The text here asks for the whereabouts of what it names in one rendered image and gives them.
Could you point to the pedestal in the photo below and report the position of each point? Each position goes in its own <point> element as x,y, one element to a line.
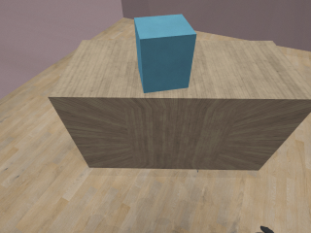
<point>244,100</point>

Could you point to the carton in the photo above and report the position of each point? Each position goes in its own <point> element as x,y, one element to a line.
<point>165,47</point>

